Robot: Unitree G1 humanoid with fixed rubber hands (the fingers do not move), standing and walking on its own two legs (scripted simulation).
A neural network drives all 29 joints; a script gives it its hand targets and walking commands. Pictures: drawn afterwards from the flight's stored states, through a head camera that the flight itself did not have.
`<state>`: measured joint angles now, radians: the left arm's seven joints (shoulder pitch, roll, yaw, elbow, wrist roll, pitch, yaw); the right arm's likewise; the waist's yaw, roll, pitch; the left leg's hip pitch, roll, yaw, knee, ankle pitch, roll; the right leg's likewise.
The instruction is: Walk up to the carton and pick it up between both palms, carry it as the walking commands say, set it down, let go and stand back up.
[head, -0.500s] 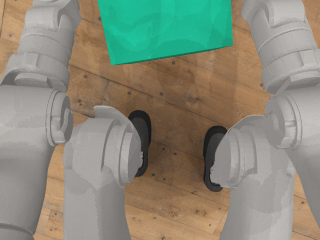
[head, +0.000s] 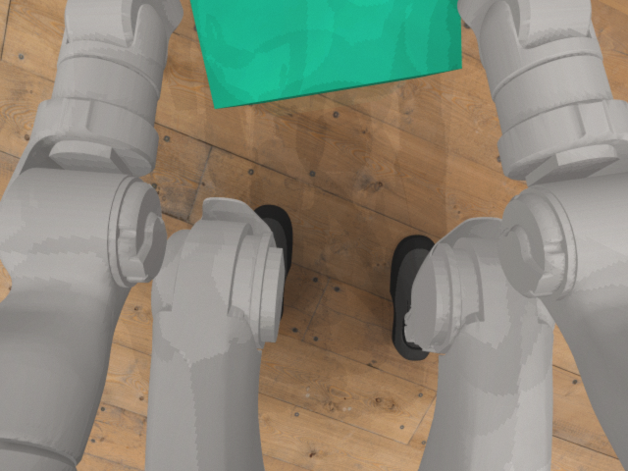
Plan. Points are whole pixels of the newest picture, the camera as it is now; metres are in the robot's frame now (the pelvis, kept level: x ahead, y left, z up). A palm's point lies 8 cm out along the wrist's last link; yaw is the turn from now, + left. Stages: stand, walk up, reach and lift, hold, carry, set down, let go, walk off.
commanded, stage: reach and lift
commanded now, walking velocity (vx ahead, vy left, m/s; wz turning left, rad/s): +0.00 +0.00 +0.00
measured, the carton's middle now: out of the picture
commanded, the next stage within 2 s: none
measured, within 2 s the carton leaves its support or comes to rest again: neither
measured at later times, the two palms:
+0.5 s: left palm out of the picture +0.53 +0.24 -0.11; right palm out of the picture +0.57 -0.05 -0.09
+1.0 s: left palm out of the picture +0.52 +0.23 -0.03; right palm out of the picture +0.55 -0.06 -0.02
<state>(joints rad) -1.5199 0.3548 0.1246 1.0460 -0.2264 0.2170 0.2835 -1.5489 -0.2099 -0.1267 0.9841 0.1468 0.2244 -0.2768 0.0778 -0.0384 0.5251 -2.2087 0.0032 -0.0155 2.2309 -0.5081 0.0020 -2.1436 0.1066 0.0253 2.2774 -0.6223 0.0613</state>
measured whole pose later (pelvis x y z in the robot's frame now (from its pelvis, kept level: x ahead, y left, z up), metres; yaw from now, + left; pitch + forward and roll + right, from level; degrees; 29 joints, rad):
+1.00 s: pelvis -0.03 +0.00 +0.07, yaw +2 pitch +25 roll -4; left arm -1.44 0.22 0.28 0.65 -0.01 0.46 0.33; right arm -1.43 -0.09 -0.36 0.58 -0.05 0.44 -0.22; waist 0.07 -0.01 0.53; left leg -2.00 -0.09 -0.08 2.00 -0.43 -0.03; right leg -1.91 0.12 0.02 2.03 -0.56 0.08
